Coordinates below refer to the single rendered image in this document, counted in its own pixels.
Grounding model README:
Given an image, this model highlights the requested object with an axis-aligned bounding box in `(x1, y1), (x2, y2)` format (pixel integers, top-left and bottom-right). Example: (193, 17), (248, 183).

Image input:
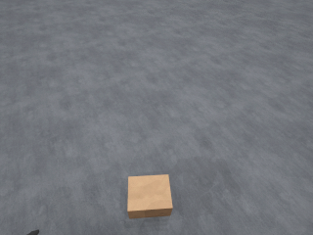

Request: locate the carton
(127, 174), (173, 219)

